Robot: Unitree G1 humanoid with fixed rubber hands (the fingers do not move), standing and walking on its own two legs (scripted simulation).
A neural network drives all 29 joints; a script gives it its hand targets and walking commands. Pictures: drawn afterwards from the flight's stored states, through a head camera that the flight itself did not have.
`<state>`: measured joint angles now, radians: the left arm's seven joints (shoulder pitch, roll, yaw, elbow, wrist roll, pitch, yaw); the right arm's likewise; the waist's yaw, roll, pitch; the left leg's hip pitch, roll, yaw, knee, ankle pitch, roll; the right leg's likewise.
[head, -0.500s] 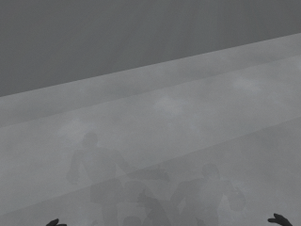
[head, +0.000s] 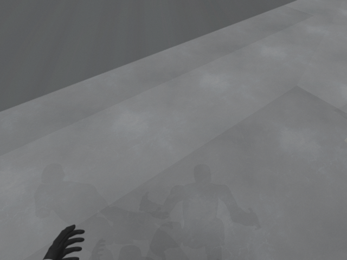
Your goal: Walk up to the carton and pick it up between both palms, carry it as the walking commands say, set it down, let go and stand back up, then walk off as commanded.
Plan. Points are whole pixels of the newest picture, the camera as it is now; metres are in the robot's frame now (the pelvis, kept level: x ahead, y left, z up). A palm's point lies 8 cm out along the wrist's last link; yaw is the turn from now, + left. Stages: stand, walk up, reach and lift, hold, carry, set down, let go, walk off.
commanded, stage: walk up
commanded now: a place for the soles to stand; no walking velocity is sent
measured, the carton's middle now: out of the picture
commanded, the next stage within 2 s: none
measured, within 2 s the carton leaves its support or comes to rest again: neither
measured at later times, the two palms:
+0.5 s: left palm (118, 190) +0.33 +0.18 -0.08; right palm out of the picture +0.11 -0.42 -0.04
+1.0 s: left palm (178, 147) +0.48 +0.01 -0.09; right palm out of the picture +0.24 -0.58 -0.05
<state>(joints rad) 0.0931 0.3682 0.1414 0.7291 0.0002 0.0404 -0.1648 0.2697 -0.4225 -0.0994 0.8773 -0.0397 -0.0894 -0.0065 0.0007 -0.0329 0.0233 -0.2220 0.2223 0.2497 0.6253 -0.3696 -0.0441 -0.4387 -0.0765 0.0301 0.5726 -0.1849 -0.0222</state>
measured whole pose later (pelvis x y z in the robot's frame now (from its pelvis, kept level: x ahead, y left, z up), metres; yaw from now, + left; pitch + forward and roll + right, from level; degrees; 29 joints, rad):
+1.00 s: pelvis +0.28 -0.23 +0.01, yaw -25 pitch +0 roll -1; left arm 0.28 0.37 0.13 0.74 0.00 0.03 -0.12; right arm 0.18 -0.43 -0.10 0.84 -0.03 -0.09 0.02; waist 0.00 -0.02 0.03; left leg -0.44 0.07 0.18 0.72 -0.44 0.02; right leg -0.22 0.11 0.06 0.49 -0.26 -0.08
